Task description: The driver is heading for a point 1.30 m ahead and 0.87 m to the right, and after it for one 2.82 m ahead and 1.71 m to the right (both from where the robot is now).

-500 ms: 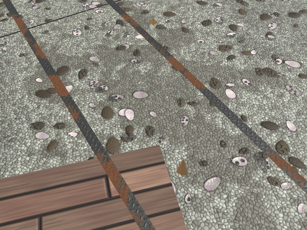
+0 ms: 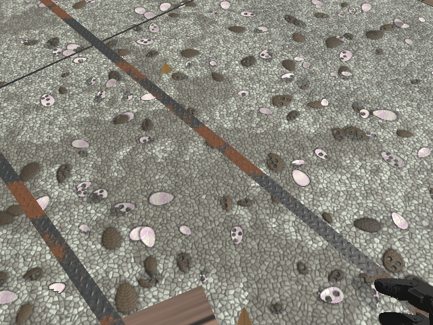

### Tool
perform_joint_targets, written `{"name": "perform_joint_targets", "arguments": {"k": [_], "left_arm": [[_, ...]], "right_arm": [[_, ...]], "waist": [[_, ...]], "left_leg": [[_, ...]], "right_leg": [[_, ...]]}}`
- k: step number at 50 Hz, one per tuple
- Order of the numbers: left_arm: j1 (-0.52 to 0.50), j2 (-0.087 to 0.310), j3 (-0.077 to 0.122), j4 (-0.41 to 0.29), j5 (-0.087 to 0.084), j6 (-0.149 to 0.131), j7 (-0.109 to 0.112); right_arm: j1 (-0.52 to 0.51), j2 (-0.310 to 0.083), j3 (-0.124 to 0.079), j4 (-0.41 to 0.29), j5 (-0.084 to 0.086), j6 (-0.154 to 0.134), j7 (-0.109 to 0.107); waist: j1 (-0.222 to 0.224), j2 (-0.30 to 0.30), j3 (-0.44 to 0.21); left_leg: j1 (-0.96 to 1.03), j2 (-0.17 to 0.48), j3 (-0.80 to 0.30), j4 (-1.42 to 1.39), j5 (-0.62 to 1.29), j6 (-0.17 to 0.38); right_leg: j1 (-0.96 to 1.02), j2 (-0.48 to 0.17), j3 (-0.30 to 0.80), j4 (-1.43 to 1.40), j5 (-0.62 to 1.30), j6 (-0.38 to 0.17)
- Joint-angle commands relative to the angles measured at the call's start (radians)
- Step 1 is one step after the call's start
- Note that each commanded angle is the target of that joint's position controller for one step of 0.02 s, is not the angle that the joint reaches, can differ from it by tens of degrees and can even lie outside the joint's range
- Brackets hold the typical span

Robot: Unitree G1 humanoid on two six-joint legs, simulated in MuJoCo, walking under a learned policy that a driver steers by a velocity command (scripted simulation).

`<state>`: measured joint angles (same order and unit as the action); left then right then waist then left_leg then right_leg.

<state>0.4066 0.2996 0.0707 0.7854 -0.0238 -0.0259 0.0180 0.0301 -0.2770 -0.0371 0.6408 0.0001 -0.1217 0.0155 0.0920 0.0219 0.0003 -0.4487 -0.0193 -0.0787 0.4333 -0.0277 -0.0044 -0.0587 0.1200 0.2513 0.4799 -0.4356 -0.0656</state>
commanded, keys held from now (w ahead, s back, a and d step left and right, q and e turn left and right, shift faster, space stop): w+e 1.00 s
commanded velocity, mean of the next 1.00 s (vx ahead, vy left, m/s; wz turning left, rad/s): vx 0.50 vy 0.00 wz -0.59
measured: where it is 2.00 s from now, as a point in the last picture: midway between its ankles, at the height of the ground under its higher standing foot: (404, 217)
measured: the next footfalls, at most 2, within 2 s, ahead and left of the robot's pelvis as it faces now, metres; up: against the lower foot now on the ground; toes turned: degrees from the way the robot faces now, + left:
right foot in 0.52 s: +0.39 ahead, -0.19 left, +0.00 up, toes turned -21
left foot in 0.98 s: +0.73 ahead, -0.12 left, +0.00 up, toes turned -39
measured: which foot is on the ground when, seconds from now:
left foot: down 0.00-0.52, up 0.54-0.96, down 0.98-1.00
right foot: down 0.00-0.02, up 0.04-0.50, down 0.52-1.00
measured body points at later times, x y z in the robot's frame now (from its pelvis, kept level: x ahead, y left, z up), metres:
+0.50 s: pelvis +0.26 -0.04 -0.01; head +0.29 -0.06 +0.44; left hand +0.55 +0.11 -0.07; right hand +0.18 -0.33 -0.13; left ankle +0.12 +0.13 -0.72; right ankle +0.36 -0.18 -0.72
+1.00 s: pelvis +0.54 -0.13 -0.01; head +0.55 -0.15 +0.44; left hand +0.73 +0.10 -0.11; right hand +0.60 -0.47 -0.07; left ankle +0.70 -0.10 -0.73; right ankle +0.36 -0.17 -0.72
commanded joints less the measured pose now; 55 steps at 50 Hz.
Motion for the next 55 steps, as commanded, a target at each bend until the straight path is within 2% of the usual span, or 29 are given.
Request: {"name": "perform_joint_targets", "arguments": {"k": [1,2,3,4,5,7,12,17,21,23,25,26,27,28,29,30,31,32,35,40,44,48,49,50,51,52,53,54,55], "left_arm": [[0.023,0.022,-0.005,-0.099,0.006,-0.019,-0.002],[0.079,0.047,-0.012,-0.115,-0.009,-0.025,-0.003],[0.021,0.137,0.010,-0.100,-0.016,-0.023,-0.003],[-0.068,0.157,0.018,-0.113,-0.008,-0.017,-0.004],[-0.112,0.143,0.019,-0.128,0.001,-0.015,-0.006],[-0.117,0.108,0.021,-0.137,-0.001,-0.006,-0.015],[-0.175,0.053,0.007,-0.176,0.004,0.006,-0.024],[-0.313,0.030,-0.007,-0.209,0.003,-0.012,-0.054],[-0.401,0.039,-0.005,-0.258,-0.001,-0.011,-0.075],[-0.374,0.069,0.010,-0.268,0.004,-0.006,-0.079],[-0.162,0.139,0.053,-0.222,0.005,0.003,-0.071],[0.020,0.207,0.087,-0.175,0.001,0.012,-0.052],[0.003,0.336,0.103,-0.178,-0.011,0.006,-0.041],[0.046,0.260,0.080,-0.211,-0.005,-0.009,-0.044],[0.014,0.202,0.061,-0.194,0.006,-0.023,-0.048],[-0.043,0.179,0.053,-0.194,0.005,-0.030,-0.047],[-0.114,0.149,0.042,-0.203,0.007,-0.030,-0.045],[-0.159,0.129,0.033,-0.219,0.019,-0.031,-0.041],[-0.181,0.134,0.033,-0.213,0.018,-0.035,-0.028],[-0.118,0.167,0.044,-0.171,0.006,-0.026,-0.004],[-0.051,0.165,0.046,-0.135,-0.005,-0.019,-0.002],[-0.064,0.137,0.041,-0.130,0.000,-0.008,0.000],[-0.061,0.089,0.024,-0.137,0.006,-0.010,-0.003],[0.004,0.022,0.001,-0.147,0.024,-0.014,-0.005],[0.084,0.027,-0.005,-0.179,-0.016,-0.022,-0.003],[0.038,0.130,0.017,-0.154,-0.024,-0.020,0.001],[-0.067,0.164,0.027,-0.169,-0.015,-0.013,0.000],[-0.110,0.153,0.028,-0.175,-0.003,-0.007,0.000],[-0.129,0.137,0.030,-0.183,0.004,-0.005,-0.003]], "right_arm": [[0.319,-0.262,-0.092,-0.009,-0.027,-0.014,-0.020],[0.363,-0.244,-0.092,0.023,-0.004,0.001,-0.010],[0.308,-0.158,-0.071,0.006,0.005,0.006,-0.012],[0.263,-0.124,-0.060,0.001,0.000,0.015,-0.015],[0.223,-0.107,-0.052,0.007,-0.005,0.019,-0.015],[0.186,-0.086,-0.043,0.022,-0.014,0.016,-0.015],[0.193,-0.132,-0.062,0.066,-0.007,0.003,-0.013],[0.222,-0.169,-0.069,0.102,0.001,0.019,-0.019],[0.272,-0.204,-0.079,0.137,0.021,0.041,-0.020],[0.269,-0.232,-0.088,0.139,0.030,0.055,-0.025],[0.253,-0.243,-0.089,0.134,0.036,0.069,-0.034],[0.265,-0.210,-0.074,0.123,0.020,0.066,-0.040],[0.369,-0.057,-0.021,0.060,-0.030,0.043,-0.022],[0.281,-0.124,-0.025,0.052,0.000,0.005,-0.008],[0.171,-0.180,-0.042,0.021,0.041,-0.014,-0.001],[0.150,-0.165,-0.034,0.014,0.035,-0.024,-0.005],[0.151,-0.165,-0.036,0.025,0.008,-0.024,-0.012],[0.170,-0.174,-0.043,0.031,-0.005,-0.015,-0.013],[0.188,-0.141,-0.038,0.037,-0.016,0.016,-0.012],[0.002,-0.080,-0.011,-0.007,-0.014,0.019,-0.004],[-0.070,-0.115,-0.022,-0.032,0.006,0.008,0.009],[0.050,-0.156,-0.052,-0.006,0.007,-0.005,0.008],[0.152,-0.187,-0.066,0.008,-0.006,-0.010,0.001],[0.284,-0.249,-0.081,0.015,-0.017,-0.009,-0.005],[0.360,-0.292,-0.095,0.058,-0.011,0.009,0.003],[0.314,-0.197,-0.074,0.034,0.004,0.011,0.005],[0.266,-0.154,-0.060,0.028,0.002,0.018,-0.001],[0.222,-0.133,-0.051,0.025,-0.009,0.022,-0.002],[0.193,-0.110,-0.045,0.034,-0.013,0.023,-0.005]], "waist": [[-0.168,0.097,-0.318],[-0.149,0.317,-0.357],[-0.166,0.170,-0.211],[-0.171,0.085,-0.102],[-0.152,0.046,-0.026],[-0.114,0.085,0.022],[-0.108,0.054,0.030],[-0.158,0.029,0.052],[-0.172,0.034,0.078],[-0.135,0.062,0.042],[-0.005,0.061,-0.082],[0.076,-0.002,-0.175],[-0.048,-0.296,-0.263],[0.029,-0.195,-0.423],[0.048,-0.137,-0.268],[0.005,-0.075,-0.169],[-0.041,-0.038,-0.104],[-0.080,-0.058,-0.077],[-0.116,-0.062,-0.045],[-0.051,-0.084,0.009],[-0.026,-0.102,0.011],[-0.101,-0.145,-0.019],[-0.150,-0.116,-0.103],[-0.168,0.056,-0.249],[-0.137,0.370,-0.325],[-0.160,0.200,-0.212],[-0.174,0.115,-0.101],[-0.156,0.051,-0.040],[-0.135,0.058,-0.004]], "left_leg": [[0.765,0.330,-0.384,0.003,-0.119,0.199],[0.847,0.460,-0.716,-0.087,-0.349,0.283],[0.725,0.423,-0.636,-0.122,-0.475,0.245],[0.597,0.375,-0.478,-0.136,-0.417,0.204],[0.480,0.331,-0.368,-0.167,-0.304,0.190],[0.354,0.274,-0.220,-0.221,-0.176,0.173],[0.339,0.280,-0.036,-0.288,0.020,0.209],[0.378,0.249,0.139,-0.284,0.108,0.167],[0.492,0.290,0.189,-0.240,0.198,0.141],[0.535,0.295,0.228,-0.128,0.497,0.119],[0.479,0.263,0.281,0.177,0.710,0.081],[0.259,0.227,0.285,0.455,0.498,0.041],[-0.219,0.038,0.237,0.831,-0.483,-0.024],[-0.333,-0.002,-0.001,0.963,-0.578,-0.018],[-0.412,0.049,-0.015,0.950,-0.475,0.003],[-0.383,0.089,-0.008,0.861,-0.386,0.012],[-0.317,0.118,-0.006,0.774,-0.340,0.003],[-0.239,0.137,-0.012,0.726,-0.307,-0.005],[-0.161,0.130,0.015,0.613,-0.263,-0.047],[-0.078,0.063,0.033,0.242,0.062,-0.075],[-0.017,0.032,-0.002,0.104,0.101,-0.057],[0.145,0.024,0.011,0.030,-0.036,0.008],[0.326,0.088,-0.033,0.030,-0.054,0.050],[0.613,0.284,-0.240,0.052,-0.096,0.127],[0.800,0.454,-0.723,-0.102,-0.446,0.259],[0.717,0.428,-0.714,-0.158,-0.641,0.229],[0.601,0.390,-0.544,-0.161,-0.561,0.188],[0.485,0.348,-0.413,-0.171,-0.402,0.174],[0.413,0.312,-0.322,-0.187,-0.296,0.172]], "right_leg": [[-0.422,-0.036,-0.016,0.503,0.169,0.011],[-0.650,-0.042,-0.071,0.712,-0.169,0.036],[-0.719,-0.108,-0.054,0.794,-0.099,0.044],[-0.719,-0.141,-0.094,0.803,-0.015,0.052],[-0.700,-0.167,-0.112,0.767,0.042,0.058],[-0.635,-0.213,-0.126,0.704,0.104,0.061],[-0.671,-0.242,-0.149,0.557,0.244,0.087],[-0.608,-0.220,-0.222,0.280,0.473,0.070],[-0.602,-0.196,-0.269,0.168,0.401,0.028],[-0.514,-0.142,-0.321,0.146,0.293,-0.012],[-0.209,-0.061,-0.362,0.081,0.293,-0.072],[0.106,-0.105,-0.246,0.063,0.322,-0.121],[0.468,-0.389,0.312,0.017,0.220,-0.309],[0.526,-0.464,0.596,-0.147,0.045,-0.369],[0.429,-0.429,0.447,-0.176,0.099,-0.306],[0.278,-0.386,0.329,-0.178,0.182,-0.271],[0.133,-0.348,0.236,-0.186,0.296,-0.245],[0.026,-0.320,0.176,-0.206,0.393,-0.239],[-0.130,-0.286,0.095,-0.247,0.520,-0.246],[-0.239,-0.202,-0.004,-0.241,0.409,-0.176],[-0.180,-0.233,0.086,-0.180,0.296,-0.147],[-0.123,-0.230,0.162,-0.027,0.315,-0.100],[-0.169,-0.177,0.115,0.131,0.317,-0.065],[-0.344,-0.082,0.009,0.433,0.062,-0.014],[-0.657,-0.024,-0.083,0.718,-0.180,0.031],[-0.742,-0.096,-0.051,0.824,-0.110,0.046],[-0.755,-0.127,-0.088,0.840,-0.025,0.052],[-0.715,-0.160,-0.106,0.812,0.039,0.057],[-0.688,-0.189,-0.103,0.761,0.082,0.057]]}}
Velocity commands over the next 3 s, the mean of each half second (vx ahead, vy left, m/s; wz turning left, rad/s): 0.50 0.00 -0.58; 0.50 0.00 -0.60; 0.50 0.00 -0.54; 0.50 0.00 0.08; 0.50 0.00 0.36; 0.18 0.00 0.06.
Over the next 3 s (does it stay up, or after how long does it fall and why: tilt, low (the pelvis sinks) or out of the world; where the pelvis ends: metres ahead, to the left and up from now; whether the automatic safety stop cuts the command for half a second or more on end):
stays up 1.23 -0.85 0.01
